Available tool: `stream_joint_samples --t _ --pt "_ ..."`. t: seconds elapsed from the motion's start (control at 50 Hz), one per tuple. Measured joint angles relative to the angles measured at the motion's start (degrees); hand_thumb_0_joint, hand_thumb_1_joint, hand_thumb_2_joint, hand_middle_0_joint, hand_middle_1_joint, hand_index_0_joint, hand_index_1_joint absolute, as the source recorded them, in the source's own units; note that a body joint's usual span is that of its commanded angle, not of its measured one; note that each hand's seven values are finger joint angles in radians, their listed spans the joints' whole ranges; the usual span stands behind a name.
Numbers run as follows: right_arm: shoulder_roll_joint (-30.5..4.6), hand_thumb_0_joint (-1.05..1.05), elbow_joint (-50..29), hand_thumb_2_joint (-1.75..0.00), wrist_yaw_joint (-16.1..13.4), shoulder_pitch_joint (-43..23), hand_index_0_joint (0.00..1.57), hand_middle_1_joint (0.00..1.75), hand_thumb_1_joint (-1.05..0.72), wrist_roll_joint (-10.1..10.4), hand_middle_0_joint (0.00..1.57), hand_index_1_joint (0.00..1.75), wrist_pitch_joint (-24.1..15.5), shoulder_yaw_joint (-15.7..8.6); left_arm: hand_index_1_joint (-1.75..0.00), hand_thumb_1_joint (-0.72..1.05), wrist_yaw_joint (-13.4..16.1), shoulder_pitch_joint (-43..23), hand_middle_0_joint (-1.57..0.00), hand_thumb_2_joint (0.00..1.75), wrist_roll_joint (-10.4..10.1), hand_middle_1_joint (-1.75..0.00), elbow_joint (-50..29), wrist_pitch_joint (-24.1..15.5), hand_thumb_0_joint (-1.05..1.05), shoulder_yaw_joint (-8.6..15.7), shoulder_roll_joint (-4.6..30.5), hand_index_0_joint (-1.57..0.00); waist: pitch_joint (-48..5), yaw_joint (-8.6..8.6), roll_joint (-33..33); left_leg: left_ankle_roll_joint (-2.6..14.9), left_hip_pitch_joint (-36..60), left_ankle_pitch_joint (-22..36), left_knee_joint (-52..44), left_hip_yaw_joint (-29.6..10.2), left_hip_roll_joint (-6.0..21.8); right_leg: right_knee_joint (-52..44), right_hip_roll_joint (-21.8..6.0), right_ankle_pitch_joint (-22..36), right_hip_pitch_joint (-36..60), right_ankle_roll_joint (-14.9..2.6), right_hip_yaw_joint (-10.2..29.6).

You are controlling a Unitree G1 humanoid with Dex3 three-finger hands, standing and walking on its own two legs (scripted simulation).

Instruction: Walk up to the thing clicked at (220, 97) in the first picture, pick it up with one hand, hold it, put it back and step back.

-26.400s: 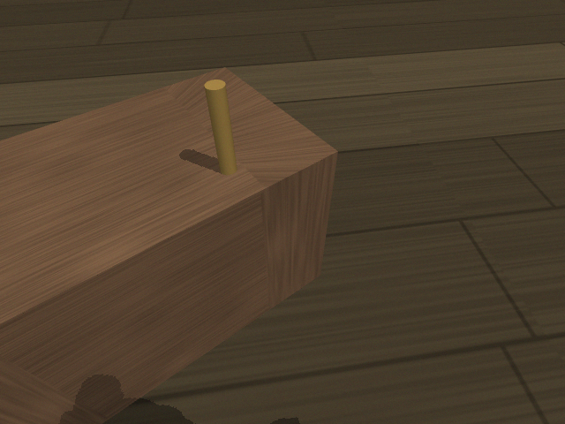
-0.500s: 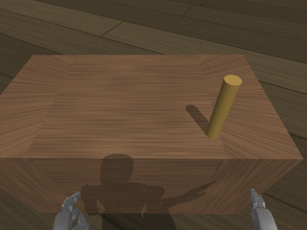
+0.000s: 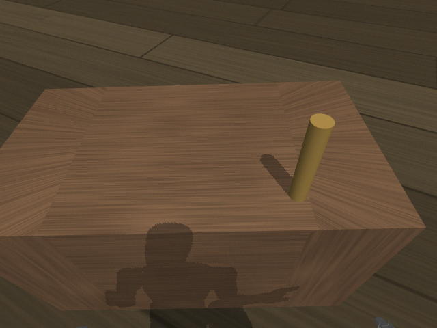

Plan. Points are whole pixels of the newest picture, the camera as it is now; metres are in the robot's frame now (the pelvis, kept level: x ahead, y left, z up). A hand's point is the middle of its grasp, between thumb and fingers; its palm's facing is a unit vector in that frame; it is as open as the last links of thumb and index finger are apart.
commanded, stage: home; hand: right
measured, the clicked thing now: (308, 163) +0.45 -0.18 +0.03
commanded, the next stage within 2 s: stand in 0.04 s
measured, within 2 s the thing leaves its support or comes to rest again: neither
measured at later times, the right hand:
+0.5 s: hand out of the picture +0.04 -0.25 -0.12, palm faces -0.01 +0.94 -0.34, open 11.2 cm
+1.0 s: hand out of the picture +0.05 -0.25 -0.12, palm faces -0.01 +0.94 -0.34, open 7.4 cm
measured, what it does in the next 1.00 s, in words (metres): stands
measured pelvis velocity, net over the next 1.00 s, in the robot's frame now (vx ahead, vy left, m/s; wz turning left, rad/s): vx -0.01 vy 0.00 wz -0.01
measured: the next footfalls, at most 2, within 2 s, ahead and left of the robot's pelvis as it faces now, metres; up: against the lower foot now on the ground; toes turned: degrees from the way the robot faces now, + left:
none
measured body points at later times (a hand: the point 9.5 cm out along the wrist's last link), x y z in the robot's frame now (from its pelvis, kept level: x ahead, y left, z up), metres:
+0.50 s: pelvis +0.00 +0.00 +0.04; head -0.01 +0.00 +0.49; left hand +0.07 +0.29 -0.10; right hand +0.04 -0.30 -0.10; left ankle +0.01 +0.14 -0.70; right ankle +0.00 -0.14 -0.70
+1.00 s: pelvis -0.01 +0.00 +0.04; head -0.01 +0.01 +0.49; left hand +0.05 +0.30 -0.10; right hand +0.05 -0.30 -0.09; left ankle +0.01 +0.14 -0.70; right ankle +0.00 -0.14 -0.70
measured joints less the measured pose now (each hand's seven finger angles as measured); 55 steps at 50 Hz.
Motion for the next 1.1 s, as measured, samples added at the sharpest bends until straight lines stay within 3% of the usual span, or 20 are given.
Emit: stream_joint_samples --t 0.2,0.28,0.5,0.6,0.7,1.1 --pt "0.28 -0.01 13.02 -0.09 -0.12 -1.60 0.07 0.06 0.48 0.85 0.07 0.07 -0.86 0.42 -0.30 0.90 0.11 0.06 -0.20 0.90 -1.23 -0.30 8.08 1.19 0.00 -0.38 -0.26 -0.20 1.48 -0.36 -0.30 -0.27 7.54 4.45 -9.86 0.63 0.03 -9.35 -0.04 4.35 7.11 0.05 0.27" --pt "0.85 -0.01 16.73 -0.18 -0.16 -2.45 0.12 0.14 0.39 1.12 0.12 0.14 -1.02 0.97 -0.30 0.90 0.13 -0.80 -0.20 0.90 -1.67 -0.30 10.62 1.35 0.00 -1.00 -1.15 -0.20 1.79 -0.59 -0.56 -0.32 10.52 6.73 -14.35 0.68 0.08 -13.96 -0.01 6.70 10.14 0.09 0.17" --pt "1.56 0.00 22.57 -0.72 0.06 -5.09 0.20 0.27 -0.27 1.64 0.20 0.28 -1.34 1.57 -0.30 0.90 -0.11 -3.64 -0.20 0.90 -1.89 -0.30 15.17 1.02 0.00 -1.57 -1.86 -0.20 2.30 -0.67 -1.31 -0.42 15.33 11.60 -22.83 0.74 0.18 -22.79 0.06 11.77 15.11 0.21 -0.02" --pt "1.41 0.00 23.78 -0.83 0.21 -6.18 0.20 0.29 -0.60 1.69 0.20 0.29 -1.23 1.40 -0.30 0.90 -0.10 -4.35 -0.20 0.90 -1.76 -0.30 16.54 0.94 0.00 -1.39 -1.47 -0.20 2.46 -0.61 -1.29 -0.41 16.00 12.74 -24.48 0.69 0.17 -24.57 0.05 12.96 15.88 0.29 -0.11" --pt "1.13 0.00 24.49 -0.87 0.39 -6.94 0.20 0.29 -0.79 1.77 0.20 0.30 -1.03 1.18 -0.30 0.90 -0.06 -4.64 -0.20 0.90 -1.69 -0.30 17.49 0.88 0.00 -1.27 -1.05 -0.20 2.65 -0.52 -1.14 -0.38 16.25 13.46 -25.42 0.61 0.15 -25.72 0.02 13.74 16.26 0.37 -0.21" --pt "0.90 0.00 25.30 -0.90 0.84 -8.44 0.21 0.30 -0.90 1.99 0.21 0.30 -0.72 1.15 -0.30 0.90 -0.13 -4.92 -0.20 0.90 -2.02 -0.30 18.27 0.79 0.00 -1.54 -0.90 -0.20 3.11 -0.32 -1.55 -0.01 16.89 14.05 -27.00 0.98 -0.21 -27.64 -0.36 14.59 16.97 0.78 0.10"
